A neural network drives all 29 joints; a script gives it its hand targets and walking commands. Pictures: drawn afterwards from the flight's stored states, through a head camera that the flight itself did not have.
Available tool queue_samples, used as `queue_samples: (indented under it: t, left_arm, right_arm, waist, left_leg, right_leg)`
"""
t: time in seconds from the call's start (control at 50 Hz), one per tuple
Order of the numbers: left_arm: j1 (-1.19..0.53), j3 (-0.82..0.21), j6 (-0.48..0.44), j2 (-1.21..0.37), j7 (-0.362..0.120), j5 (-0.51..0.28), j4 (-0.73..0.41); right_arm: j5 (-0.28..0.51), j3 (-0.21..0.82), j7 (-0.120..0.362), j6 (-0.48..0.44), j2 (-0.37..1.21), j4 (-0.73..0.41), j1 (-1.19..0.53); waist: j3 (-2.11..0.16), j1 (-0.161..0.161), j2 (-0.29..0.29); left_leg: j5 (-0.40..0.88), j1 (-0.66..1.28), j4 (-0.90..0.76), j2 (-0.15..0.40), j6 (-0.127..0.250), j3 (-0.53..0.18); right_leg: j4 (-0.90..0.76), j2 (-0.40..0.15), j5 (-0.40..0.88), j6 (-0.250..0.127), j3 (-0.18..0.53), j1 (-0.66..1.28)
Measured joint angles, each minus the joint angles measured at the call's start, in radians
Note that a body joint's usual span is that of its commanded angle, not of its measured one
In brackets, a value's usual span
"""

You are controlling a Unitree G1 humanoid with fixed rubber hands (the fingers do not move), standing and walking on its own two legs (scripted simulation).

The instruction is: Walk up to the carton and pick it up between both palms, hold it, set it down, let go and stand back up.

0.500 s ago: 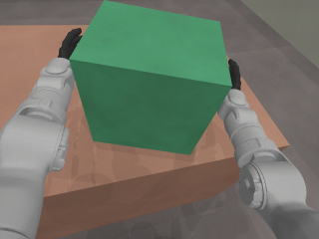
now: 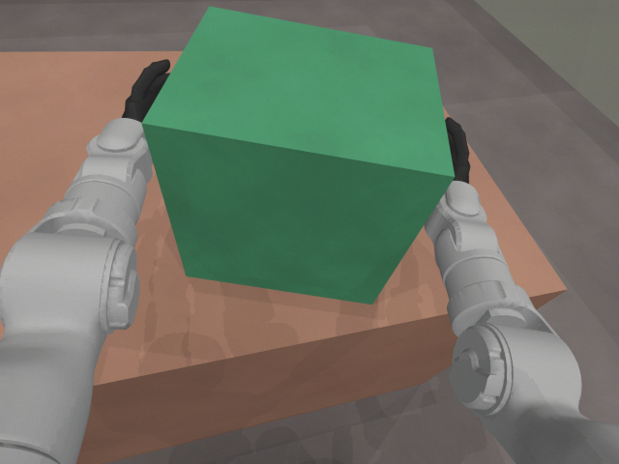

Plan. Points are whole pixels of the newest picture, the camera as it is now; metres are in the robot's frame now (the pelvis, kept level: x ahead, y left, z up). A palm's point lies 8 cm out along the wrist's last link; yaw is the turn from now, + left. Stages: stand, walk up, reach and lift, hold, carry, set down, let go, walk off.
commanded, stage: reach and lift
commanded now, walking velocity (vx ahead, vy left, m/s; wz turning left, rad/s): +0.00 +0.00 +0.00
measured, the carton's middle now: (299, 171) +0.50 -0.03 +0.07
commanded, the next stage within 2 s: none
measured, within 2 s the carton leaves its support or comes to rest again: leaves its support in 0.48 s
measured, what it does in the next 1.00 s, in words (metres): stands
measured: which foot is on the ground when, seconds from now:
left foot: down 0.00-1.00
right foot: down 0.00-1.00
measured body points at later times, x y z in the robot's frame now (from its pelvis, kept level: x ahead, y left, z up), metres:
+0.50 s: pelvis +0.03 +0.00 +0.01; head +0.07 +0.03 +0.46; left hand +0.52 +0.16 +0.15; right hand +0.43 -0.22 +0.13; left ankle +0.01 +0.10 -0.74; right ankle +0.00 -0.15 -0.74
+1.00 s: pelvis +0.02 +0.00 +0.01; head +0.04 +0.01 +0.46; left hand +0.50 +0.16 +0.19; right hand +0.41 -0.22 +0.14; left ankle +0.01 +0.10 -0.74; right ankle +0.00 -0.15 -0.74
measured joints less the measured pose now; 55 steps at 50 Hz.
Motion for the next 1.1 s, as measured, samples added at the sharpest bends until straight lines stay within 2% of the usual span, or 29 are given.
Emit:
queue_samples:
  t: [0.12, 0.26, 0.46, 0.68, 0.86, 1.1]
  left_arm:
    - [0.036, 0.166, -0.035, -0.025, -0.017, 0.153, -0.011]
    - [0.116, 0.247, -0.015, -0.054, -0.039, 0.202, -0.097]
    - [0.198, 0.239, 0.053, -0.077, -0.054, 0.197, -0.236]
    - [0.253, 0.241, 0.110, -0.109, -0.061, 0.205, -0.364]
    - [0.259, 0.242, 0.166, -0.128, -0.056, 0.214, -0.423]
    - [0.266, 0.271, 0.264, -0.147, -0.053, 0.235, -0.504]
  right_arm:
    - [-0.144, -0.125, 0.049, -0.012, 0.064, -0.092, 0.052]
    - [-0.191, -0.144, 0.060, -0.009, 0.103, -0.178, 0.117]
    - [-0.172, -0.094, 0.049, 0.027, 0.116, -0.265, 0.183]
    - [-0.142, -0.049, 0.037, 0.026, 0.109, -0.321, 0.243]
    - [-0.122, -0.031, 0.029, 0.032, 0.096, -0.330, 0.263]
    - [-0.100, -0.010, 0.036, 0.100, 0.074, -0.351, 0.248]
  waist:
    - [0.052, 0.017, -0.012]
    - [0.090, 0.043, -0.007]
    - [0.112, 0.061, 0.003]
    - [0.118, 0.071, 0.008]
    - [0.130, 0.086, 0.021]
    - [0.147, 0.100, 0.033]
  left_leg:
    - [0.004, 0.107, -0.048, -0.007, 0.000, 0.007]
    - [-0.012, 0.210, -0.072, -0.011, 0.000, 0.021]
    - [-0.027, 0.281, -0.088, -0.009, -0.003, 0.031]
    - [-0.027, 0.321, -0.102, -0.008, -0.005, 0.033]
    - [-0.015, 0.350, -0.119, -0.010, -0.004, 0.036]
    - [0.004, 0.406, -0.142, -0.017, -0.001, 0.033]
  right_leg:
    - [-0.037, -0.008, 0.000, 0.001, 0.001, 0.100]
    - [-0.046, -0.013, -0.019, 0.003, 0.011, 0.191]
    - [-0.055, -0.013, -0.034, 0.002, 0.015, 0.254]
    - [-0.062, -0.013, -0.038, 0.000, 0.013, 0.290]
    - [-0.075, -0.015, -0.027, 0.001, 0.013, 0.317]
    - [-0.091, -0.021, -0.014, 0.003, 0.008, 0.373]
